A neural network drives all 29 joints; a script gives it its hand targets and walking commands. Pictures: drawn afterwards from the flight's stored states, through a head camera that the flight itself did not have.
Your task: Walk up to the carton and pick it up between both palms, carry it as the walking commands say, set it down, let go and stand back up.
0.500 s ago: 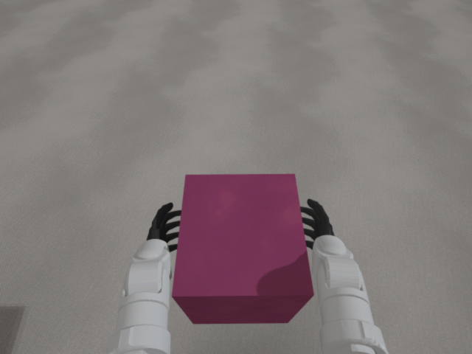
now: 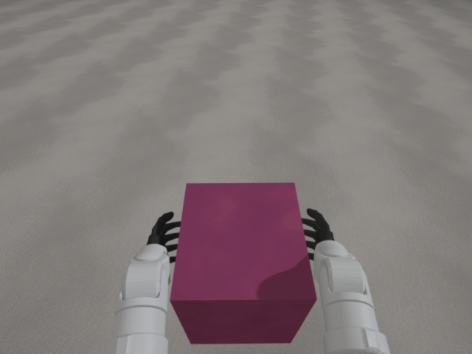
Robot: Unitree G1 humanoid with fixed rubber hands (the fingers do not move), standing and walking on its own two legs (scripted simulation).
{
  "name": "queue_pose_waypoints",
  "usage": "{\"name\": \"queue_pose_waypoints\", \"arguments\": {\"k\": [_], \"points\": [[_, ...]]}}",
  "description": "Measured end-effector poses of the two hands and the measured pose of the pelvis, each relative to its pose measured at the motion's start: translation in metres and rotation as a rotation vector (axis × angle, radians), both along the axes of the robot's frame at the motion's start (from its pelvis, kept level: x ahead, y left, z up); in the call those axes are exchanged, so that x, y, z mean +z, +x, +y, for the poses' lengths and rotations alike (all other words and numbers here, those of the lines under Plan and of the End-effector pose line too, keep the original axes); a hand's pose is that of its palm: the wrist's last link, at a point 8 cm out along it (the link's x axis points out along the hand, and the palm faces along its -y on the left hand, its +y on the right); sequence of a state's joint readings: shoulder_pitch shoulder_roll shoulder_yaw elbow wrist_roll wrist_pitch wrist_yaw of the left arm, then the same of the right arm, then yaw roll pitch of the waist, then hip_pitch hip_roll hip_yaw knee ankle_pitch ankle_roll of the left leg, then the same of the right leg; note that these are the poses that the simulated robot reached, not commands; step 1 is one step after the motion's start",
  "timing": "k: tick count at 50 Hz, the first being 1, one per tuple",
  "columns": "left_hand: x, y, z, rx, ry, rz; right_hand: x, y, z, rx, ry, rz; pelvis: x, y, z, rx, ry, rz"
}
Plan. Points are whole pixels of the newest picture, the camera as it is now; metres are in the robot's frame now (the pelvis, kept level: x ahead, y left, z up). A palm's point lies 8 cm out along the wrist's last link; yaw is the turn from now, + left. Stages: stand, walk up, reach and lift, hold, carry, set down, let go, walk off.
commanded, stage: reach and lift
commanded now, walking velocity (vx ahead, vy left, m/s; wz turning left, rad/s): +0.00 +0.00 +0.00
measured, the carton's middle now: (240, 266) +0.31 +0.00 -0.02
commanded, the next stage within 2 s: hold in 1.04 s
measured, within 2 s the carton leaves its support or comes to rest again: neither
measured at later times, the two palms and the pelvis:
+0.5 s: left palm (158, 252) +0.30 +0.14 +0.05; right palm (325, 251) +0.30 -0.15 +0.05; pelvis +0.00 +0.00 +0.00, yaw +0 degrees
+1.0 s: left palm (157, 260) +0.28 +0.15 +0.05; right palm (326, 257) +0.29 -0.15 +0.05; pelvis +0.00 +0.00 +0.00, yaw +0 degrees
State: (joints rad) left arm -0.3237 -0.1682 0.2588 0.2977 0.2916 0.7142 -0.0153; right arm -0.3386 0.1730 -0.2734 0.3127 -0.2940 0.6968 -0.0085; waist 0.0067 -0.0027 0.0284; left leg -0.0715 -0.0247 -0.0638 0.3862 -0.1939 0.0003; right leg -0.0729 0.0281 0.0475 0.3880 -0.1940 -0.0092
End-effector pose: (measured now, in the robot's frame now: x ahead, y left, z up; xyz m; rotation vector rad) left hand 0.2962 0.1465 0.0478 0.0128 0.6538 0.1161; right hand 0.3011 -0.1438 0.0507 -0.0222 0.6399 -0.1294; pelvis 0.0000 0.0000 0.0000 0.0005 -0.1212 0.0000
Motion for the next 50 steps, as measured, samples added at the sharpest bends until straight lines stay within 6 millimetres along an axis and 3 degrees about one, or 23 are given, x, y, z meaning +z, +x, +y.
{"name": "queue_pose_waypoints", "arguments": {"k": [29, 50], "points": [[0.001, 0.0, -0.002, -0.016, 0.014, 0.019, -0.001, -0.003, -0.002, -0.002, -0.007, 0.021, 0.0, 0.004, 0.001, -0.002, -0.001, -0.007], [-0.001, -0.013, -0.001, -0.024, 0.029, 0.024, -0.002, -0.014, -0.001, 0.015, -0.025, 0.029, 0.0, 0.002, 0.0, 0.001, 0.0, -0.017]]}}
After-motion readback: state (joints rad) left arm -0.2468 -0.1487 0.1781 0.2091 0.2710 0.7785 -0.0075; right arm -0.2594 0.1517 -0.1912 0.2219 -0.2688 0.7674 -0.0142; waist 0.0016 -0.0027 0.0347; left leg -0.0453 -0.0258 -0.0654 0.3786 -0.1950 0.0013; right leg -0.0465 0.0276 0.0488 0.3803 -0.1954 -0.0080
